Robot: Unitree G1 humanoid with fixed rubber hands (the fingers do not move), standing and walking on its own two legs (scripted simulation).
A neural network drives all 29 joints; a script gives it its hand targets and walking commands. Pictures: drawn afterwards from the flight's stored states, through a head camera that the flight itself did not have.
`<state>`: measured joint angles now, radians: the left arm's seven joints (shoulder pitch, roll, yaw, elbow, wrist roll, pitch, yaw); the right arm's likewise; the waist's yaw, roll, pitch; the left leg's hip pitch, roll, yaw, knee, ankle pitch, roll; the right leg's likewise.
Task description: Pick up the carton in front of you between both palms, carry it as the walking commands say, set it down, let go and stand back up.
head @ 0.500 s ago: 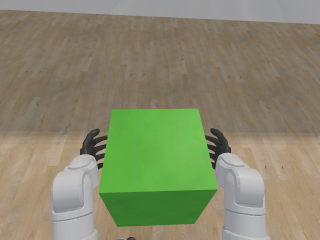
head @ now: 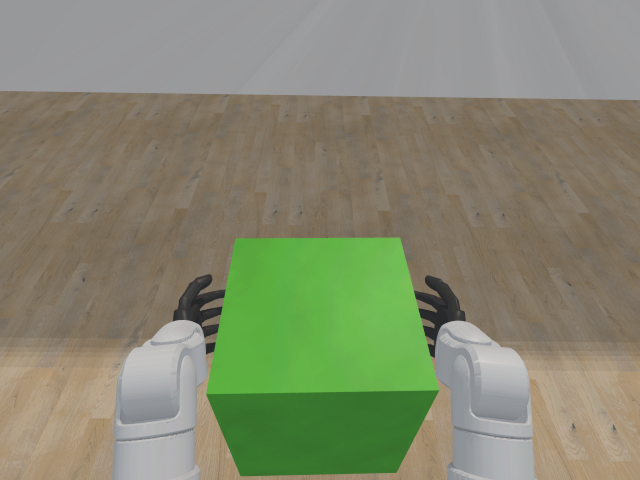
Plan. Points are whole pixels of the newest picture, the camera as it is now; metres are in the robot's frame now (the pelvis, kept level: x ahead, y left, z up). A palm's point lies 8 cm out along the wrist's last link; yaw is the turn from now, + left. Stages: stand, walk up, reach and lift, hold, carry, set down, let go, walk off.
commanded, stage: carry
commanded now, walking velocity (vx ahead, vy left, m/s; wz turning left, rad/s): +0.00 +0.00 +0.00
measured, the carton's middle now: (318, 359) +0.27 +0.00 +0.01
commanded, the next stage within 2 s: hold in 1.80 s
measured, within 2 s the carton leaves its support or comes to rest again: neither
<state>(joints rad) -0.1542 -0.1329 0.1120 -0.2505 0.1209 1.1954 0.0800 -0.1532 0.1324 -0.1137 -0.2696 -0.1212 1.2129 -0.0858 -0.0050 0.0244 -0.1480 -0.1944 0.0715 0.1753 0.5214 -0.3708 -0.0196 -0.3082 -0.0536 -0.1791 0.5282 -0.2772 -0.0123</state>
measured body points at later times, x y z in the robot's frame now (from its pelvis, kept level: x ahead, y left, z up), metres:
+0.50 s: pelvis -0.01 +0.00 +0.00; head -0.04 +0.00 +0.45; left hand +0.26 +0.15 +0.03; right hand +0.26 -0.15 +0.03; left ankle -0.08 +0.10 -0.73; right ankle -0.01 -0.10 -0.73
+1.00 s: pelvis -0.05 +0.01 +0.00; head -0.07 +0.01 +0.45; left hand +0.24 +0.16 +0.03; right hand +0.25 -0.14 +0.03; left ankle -0.08 +0.10 -0.73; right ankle -0.01 -0.10 -0.73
